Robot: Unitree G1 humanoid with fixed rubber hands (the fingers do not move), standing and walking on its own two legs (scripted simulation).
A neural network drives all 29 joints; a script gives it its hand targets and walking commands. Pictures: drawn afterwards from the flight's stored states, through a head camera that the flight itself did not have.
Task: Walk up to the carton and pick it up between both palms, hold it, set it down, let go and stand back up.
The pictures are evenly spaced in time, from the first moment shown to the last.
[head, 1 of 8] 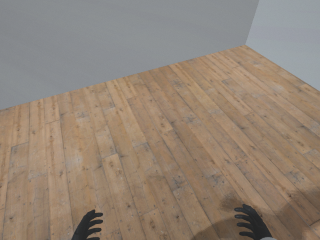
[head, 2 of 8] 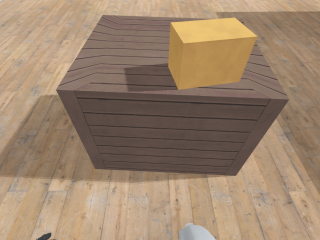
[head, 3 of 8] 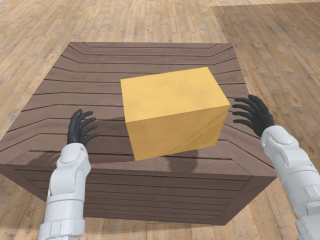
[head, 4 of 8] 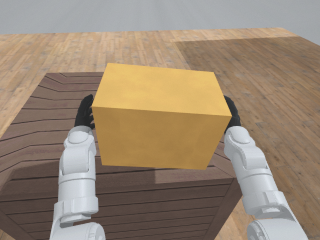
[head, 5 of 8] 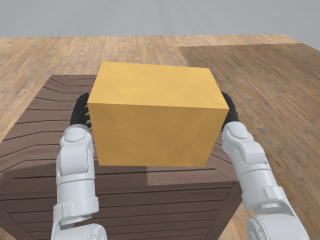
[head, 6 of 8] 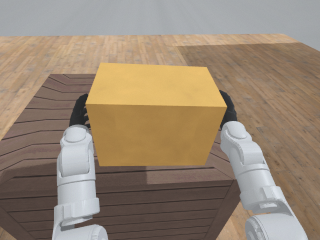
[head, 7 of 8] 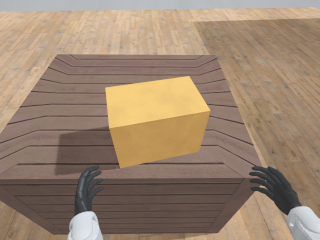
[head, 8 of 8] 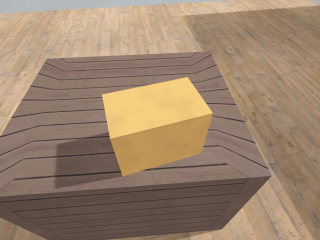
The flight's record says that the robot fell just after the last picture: no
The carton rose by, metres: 0.17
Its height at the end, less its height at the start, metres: +0.00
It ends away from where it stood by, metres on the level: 0.03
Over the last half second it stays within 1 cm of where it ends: yes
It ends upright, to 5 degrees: yes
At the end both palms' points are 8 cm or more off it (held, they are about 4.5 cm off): yes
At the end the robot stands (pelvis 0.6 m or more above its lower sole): yes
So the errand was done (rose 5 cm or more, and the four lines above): yes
